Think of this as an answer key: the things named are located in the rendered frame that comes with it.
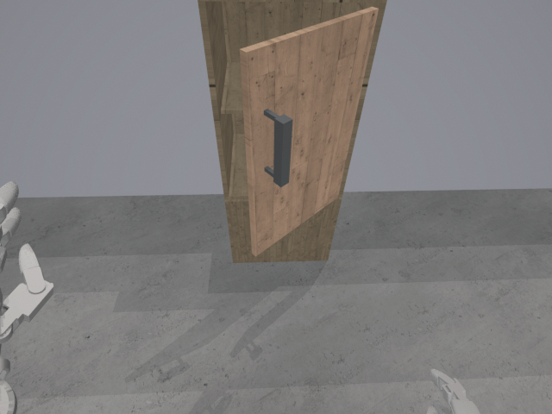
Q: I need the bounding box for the robot left forearm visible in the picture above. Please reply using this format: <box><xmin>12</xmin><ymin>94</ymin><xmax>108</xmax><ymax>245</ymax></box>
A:
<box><xmin>0</xmin><ymin>355</ymin><xmax>17</xmax><ymax>414</ymax></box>

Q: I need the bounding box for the robot left hand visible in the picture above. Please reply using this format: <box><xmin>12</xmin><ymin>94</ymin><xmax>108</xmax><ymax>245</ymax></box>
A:
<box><xmin>0</xmin><ymin>181</ymin><xmax>53</xmax><ymax>354</ymax></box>

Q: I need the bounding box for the cupboard door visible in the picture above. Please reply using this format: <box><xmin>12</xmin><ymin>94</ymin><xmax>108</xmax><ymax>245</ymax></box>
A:
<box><xmin>240</xmin><ymin>7</ymin><xmax>379</xmax><ymax>257</ymax></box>

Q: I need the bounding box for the handle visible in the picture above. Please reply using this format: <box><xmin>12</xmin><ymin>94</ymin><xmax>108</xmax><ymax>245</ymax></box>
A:
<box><xmin>264</xmin><ymin>109</ymin><xmax>293</xmax><ymax>187</ymax></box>

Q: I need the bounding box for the robot right hand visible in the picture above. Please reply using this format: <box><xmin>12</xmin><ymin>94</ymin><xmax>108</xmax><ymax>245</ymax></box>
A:
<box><xmin>427</xmin><ymin>369</ymin><xmax>480</xmax><ymax>414</ymax></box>

